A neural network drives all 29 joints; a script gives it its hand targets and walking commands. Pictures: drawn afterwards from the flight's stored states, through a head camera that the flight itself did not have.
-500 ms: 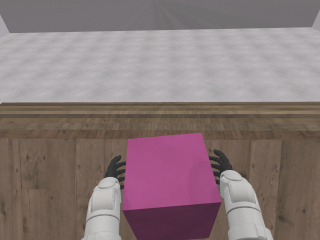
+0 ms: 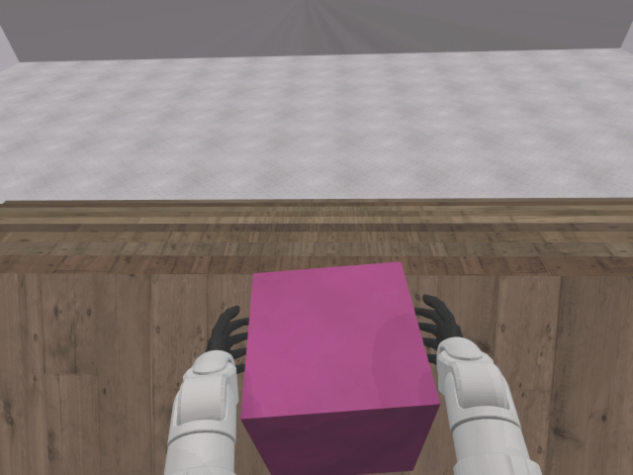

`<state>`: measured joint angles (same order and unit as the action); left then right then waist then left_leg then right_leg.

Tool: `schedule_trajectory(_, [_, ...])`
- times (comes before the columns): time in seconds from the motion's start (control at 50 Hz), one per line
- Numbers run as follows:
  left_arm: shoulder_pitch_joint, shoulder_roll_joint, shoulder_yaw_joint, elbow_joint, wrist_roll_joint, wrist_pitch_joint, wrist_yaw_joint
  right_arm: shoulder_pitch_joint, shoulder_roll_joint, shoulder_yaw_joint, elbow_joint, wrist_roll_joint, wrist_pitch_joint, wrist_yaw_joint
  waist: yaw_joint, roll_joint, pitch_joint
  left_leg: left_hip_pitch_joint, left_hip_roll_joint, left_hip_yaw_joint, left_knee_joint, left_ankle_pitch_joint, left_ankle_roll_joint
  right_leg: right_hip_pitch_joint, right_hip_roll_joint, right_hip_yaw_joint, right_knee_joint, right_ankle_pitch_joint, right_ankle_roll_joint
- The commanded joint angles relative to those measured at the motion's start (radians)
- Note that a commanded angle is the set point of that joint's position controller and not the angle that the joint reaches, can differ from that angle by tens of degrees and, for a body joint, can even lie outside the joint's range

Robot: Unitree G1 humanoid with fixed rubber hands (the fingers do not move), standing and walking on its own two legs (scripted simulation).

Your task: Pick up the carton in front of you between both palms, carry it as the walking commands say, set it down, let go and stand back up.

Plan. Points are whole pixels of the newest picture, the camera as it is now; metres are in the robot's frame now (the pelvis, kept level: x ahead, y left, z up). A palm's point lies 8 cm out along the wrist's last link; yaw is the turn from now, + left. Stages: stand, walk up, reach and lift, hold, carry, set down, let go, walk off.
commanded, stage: reach and lift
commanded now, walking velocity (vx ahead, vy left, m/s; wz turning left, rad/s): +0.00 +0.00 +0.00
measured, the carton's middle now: (335, 375) +0.31 +0.00 -0.04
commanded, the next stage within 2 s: hold in 0.26 s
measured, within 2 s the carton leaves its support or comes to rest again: neither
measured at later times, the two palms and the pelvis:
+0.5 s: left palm (214, 362) +0.28 +0.15 +0.05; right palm (453, 344) +0.29 -0.15 +0.05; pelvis +0.01 -0.01 +0.00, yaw +0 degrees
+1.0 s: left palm (216, 362) +0.28 +0.15 +0.05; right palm (457, 348) +0.28 -0.15 +0.06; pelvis -0.01 +0.00 +0.00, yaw +0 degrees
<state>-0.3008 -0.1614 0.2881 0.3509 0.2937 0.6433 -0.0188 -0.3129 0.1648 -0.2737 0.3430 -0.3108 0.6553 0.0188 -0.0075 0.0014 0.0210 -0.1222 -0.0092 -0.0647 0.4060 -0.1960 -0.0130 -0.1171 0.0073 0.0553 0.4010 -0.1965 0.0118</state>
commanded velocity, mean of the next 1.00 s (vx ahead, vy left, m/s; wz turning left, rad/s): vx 0.00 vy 0.00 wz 0.00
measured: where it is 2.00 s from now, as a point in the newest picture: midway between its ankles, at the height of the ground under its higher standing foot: outside the picture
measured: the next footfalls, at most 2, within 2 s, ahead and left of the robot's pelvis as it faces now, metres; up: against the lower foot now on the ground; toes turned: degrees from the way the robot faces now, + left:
left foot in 1.96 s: +0.18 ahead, +0.10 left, +0.00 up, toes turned +10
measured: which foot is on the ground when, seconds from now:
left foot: down 0.00-1.00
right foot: down 0.00-1.00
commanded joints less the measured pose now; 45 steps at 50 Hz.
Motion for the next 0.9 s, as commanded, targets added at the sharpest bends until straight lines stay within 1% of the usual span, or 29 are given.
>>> schedule_trajectory(0.0, [-0.458,-0.919,-0.556,-0.014,-0.233,-0.012,-0.235,-0.493,0.924,0.539,-0.039,0.277,-0.033,0.234,0.007,0.047,-0.276,0.086,-0.089,0.0,-0.057,0.163,0.003,0.059,0.086,0.008,-0.057,0.144,-0.012])
schedule_trajectory(0.02, [-0.487,-0.94,-0.536,0.015,-0.223,-0.013,-0.233,-0.528,0.907,0.526,-0.026,0.253,-0.034,0.231,-0.008,0.019,-0.268,0.101,-0.087,-0.005,-0.058,0.166,0.003,0.043,0.093,0.008,-0.062,0.143,-0.01])
schedule_trajectory(0.06, [-0.461,-0.928,-0.534,-0.009,-0.24,-0.009,-0.234,-0.505,0.903,0.545,-0.044,0.258,-0.029,0.24,0.034,0.005,-0.28,0.107,-0.086,-0.01,-0.059,0.17,0.008,0.04,0.088,-0.009,-0.065,0.136,-0.006])
schedule_trajectory(0.08, [-0.587,-0.927,-0.5,0.013,-0.219,-0.013,-0.226,-0.546,0.892,0.488,0.032,0.227,-0.033,0.243,-0.014,0.017,-0.261,0.128,-0.081,-0.013,-0.044,0.115,-0.001,0.002,0.082,-0.002,-0.054,0.1,-0.019])
schedule_trajectory(0.1, [-0.524,-0.926,-0.55,-0.003,-0.228,-0.002,-0.222,-0.465,0.919,0.493,0.057,0.234,-0.028,0.241,-0.023,0.016,-0.204,0.109,-0.089,-0.003,-0.056,0.08,-0.005,0.015,0.084,0.005,-0.06,0.074,-0.02])
schedule_trajectory(0.16, [-0.521,-0.913,-0.595,-0.078,-0.27,-0.004,-0.225,-0.513,0.945,0.563,-0.038,0.298,-0.014,0.24,0.006,-0.025,-0.258,0.146,-0.084,-0.008,-0.064,0.153,0.019,0.038,0.097,-0.003,-0.061,0.14,0.002])
schedule_trajectory(0.18, [-0.479,-0.924,-0.557,-0.071,-0.242,0.009,-0.23,-0.531,0.959,0.583,-0.129,0.289,-0.019,0.239,0.006,0.009,-0.308,0.129,-0.086,-0.018,-0.066,0.183,0.016,0.068,0.092,0.008,-0.048,0.187,-0.003])
schedule_trajectory(0.2, [-0.444,-0.967,-0.599,-0.087,-0.273,0.012,-0.223,-0.507,0.922,0.597,-0.097,0.285,-0.002,0.229,0.029,-0.013,-0.331,0.17,-0.081,-0.032,-0.049,0.274,0.009,0.087,0.092,0.02,-0.048,0.234,0.003])
schedule_trajectory(0.22, [-0.447,-0.935,-0.545,-0.031,-0.238,0.024,-0.219,-0.497,0.875,0.561,-0.095,0.288,-0.002,0.218,-0.004,0.018,-0.327,0.155,-0.085,-0.013,-0.04,0.32,-0.014,0.132,0.074,0.023,-0.065,0.266,-0.005])
schedule_trajectory(0.3, [-0.362,-0.84,-0.551,-0.072,-0.219,0.048,-0.22,-0.402,0.916,0.59,-0.116,0.299,0.035,0.208,0.045,0.008,-0.2,0.137,-0.089,0.0,-0.1,0.228,0.008,0.117,0.081,0.017,-0.089,0.259,0.015])
schedule_trajectory(0.34, [-0.348,-0.901,-0.64,-0.178,-0.307,0.057,-0.224,-0.336,0.902,0.635,-0.223,0.294,0.049,0.192,-0.018,-0.035,-0.281,0.154,-0.095,-0.008,-0.096,0.309,-0.003,0.164,0.091,0.024,-0.104,0.331,0.012])
schedule_trajectory(0.36, [-0.316,-0.906,-0.679,-0.276,-0.327,0.06,-0.218,-0.305,0.901,0.653,-0.237,0.311,0.058,0.186,0.014,-0.04,-0.295,0.205,-0.085,-0.03,-0.09,0.354,0.004,0.165,0.084,0.031,-0.089,0.384,0.009])
schedule_trajectory(0.42, [-0.336,-0.846,-0.658,-0.331,-0.284,0.095,-0.211,-0.286,0.868,0.612,-0.242,0.298,0.09,0.188,0.01,0.022,-0.256,0.207,-0.078,-0.023,-0.093,0.35,-0.008,0.131,0.093,0.027,-0.117,0.279,-0.003])
schedule_trajectory(0.44, [-0.302,-0.856,-0.635,-0.215,-0.284,0.104,-0.219,-0.285,0.846,0.599,-0.219,0.285,0.088,0.192,-0.003,-0.027,-0.205,0.129,-0.08,-0.02,-0.108,0.272,0.0,0.173,0.092,0.021,-0.114,0.263,-0.005])
schedule_trajectory(0.46, [-0.371,-0.843,-0.625,-0.255,-0.281,0.088,-0.222,-0.321,0.856,0.593,-0.218,0.277,0.086,0.193,-0.004,0.009,-0.189,0.122,-0.084,-0.005,-0.123,0.209,0.002,0.157,0.086,0.021,-0.121,0.221,-0.005])
schedule_trajectory(0.52, [-0.39,-0.826,-0.622,-0.233,-0.297,0.09,-0.232,-0.352,0.884,0.581,-0.191,0.3,0.081,0.211,-0.035,-0.009,-0.114,0.175,-0.078,-0.02,-0.118,0.044,0.016,-0.009,0.074,0.011,-0.151,0.006,-0.016])
schedule_trajectory(0.54, [-0.409,-0.858,-0.604,-0.202,-0.273,0.091,-0.238,-0.403,0.843,0.566,-0.167,0.273,0.079,0.215,0.013,-0.026,-0.115,0.109,-0.084,-0.017,-0.115,0.051,0.014,0.039,0.078,-0.01,-0.146,0.008,-0.019])
schedule_trajectory(0.56, [-0.439,-0.9,-0.63,-0.169,-0.277,0.086,-0.232,-0.436,0.896,0.603,-0.204,0.298,0.069,0.215,-0.031,0.021,-0.161,0.113,-0.083,-0.002,-0.11,0.025,0.018,0.056,0.079,0.024,-0.114,0.04,-0.016])
schedule_trajectory(0.58, [-0.429,-0.883,-0.597,-0.196,-0.287,0.071,-0.237,-0.469,0.882,0.595,-0.204,0.303,0.065,0.22,0.021,-0.045,-0.186,0.097,-0.083,0.003,-0.098,0.025,0.026,0.076,0.077,-0.004,-0.114,0.012,-0.009])
schedule_trajectory(0.6, [-0.509,-0.846,-0.628,-0.198,-0.288,0.07,-0.242,-0.469,0.935,0.6,-0.172,0.316,0.067,0.215,-0.02,-0.009,-0.195,0.102,-0.087,0.006,-0.081,0.047,0.024,0.076,0.073,0.024,-0.111,0.058,-0.008])
schedule_trajectory(0.66, [-0.538,-0.859,-0.637,-0.227,-0.28,0.07,-0.222,-0.501,0.906,0.611,-0.159,0.314,0.075,0.212,0.008,0.007,-0.206,0.083,-0.082,0.0,-0.08,0.018,0.024,0.082,0.074,0.014,-0.078,0.037,-0.01])
schedule_trajectory(0.68, [-0.499,-0.873,-0.572,-0.157,-0.251,0.088,-0.213,-0.516,0.863,0.563,-0.16,0.286,0.075,0.214,-0.001,-0.016,-0.187,0.114,-0.072,-0.006,-0.082,0.016,0.019,0.03,0.077,0.005,-0.082,-0.003,-0.015])
schedule_trajectory(0.7, [-0.482,-0.864,-0.563,-0.122,-0.256,0.093,-0.214,-0.494,0.888,0.581,-0.119,0.3,0.083,0.214,0.02,0.016,-0.189,0.076,-0.085,0.013,-0.087,-0.039,0.015,0.076,0.072,0.013,-0.091,-0.026,-0.01])
schedule_trajectory(0.72, [-0.469,-0.873,-0.528,-0.069,-0.245,0.086,-0.213,-0.52,0.858,0.566,-0.099,0.285,0.081,0.223,0.039,-0.021,-0.159,0.081,-0.064,0.001,-0.103,-0.032,0.028,0.013,0.086,0.004,-0.074,-0.034,-0.007])
schedule_trajectory(0.78, [-0.491,-0.89,-0.565,-0.107,-0.273,0.085,-0.22,-0.485,0.899,0.597,-0.137,0.319,0.063,0.225,0.004,0.014,-0.261,0.158,-0.084,0.002,-0.081,0.076,0.009,0.046,0.076,-0.006,-0.088,0.045,-0.011])
schedule_trajectory(0.8, [-0.493,-0.895,-0.611,-0.151,-0.253,0.082,-0.212,-0.506,0.892,0.587,-0.116,0.301,0.061,0.223,0.025,-0.007,-0.216,0.151,-0.075,0.003,-0.075,0.115,0.007,0.021,0.077,0.013,-0.086,0.066,-0.01])
schedule_trajectory(0.82, [-0.512,-0.904,-0.584,-0.12,-0.285,0.083,-0.224,-0.51,0.862,0.556,-0.142,0.276,0.063,0.217,-0.028,-0.04,-0.254,0.146,-0.077,-0.004,-0.076,0.096,0.001,0.073,0.088,-0.012,-0.088,0.063,-0.01])
schedule_trajectory(0.86, [-0.482,-0.876,-0.555,-0.089,-0.236,0.097,-0.23,-0.498,0.891,0.575,-0.138,0.273,0.069,0.214,-0.002,0.021,-0.179,0.124,-0.087,-0.003,-0.104,0.042,0.008,0.043,0.078,0.012,-0.103,0.05,-0.014])
schedule_trajectory(0.88, [-0.454,-0.868,-0.538,-0.092,-0.237,0.09,-0.226,-0.507,0.875,0.534,-0.124,0.272,0.07,0.226,0.004,-0.006,-0.185,0.144,-0.078,0.002,-0.11,0.075,0.012,0.023,0.082,-0.005,-0.108,0.044,-0.004])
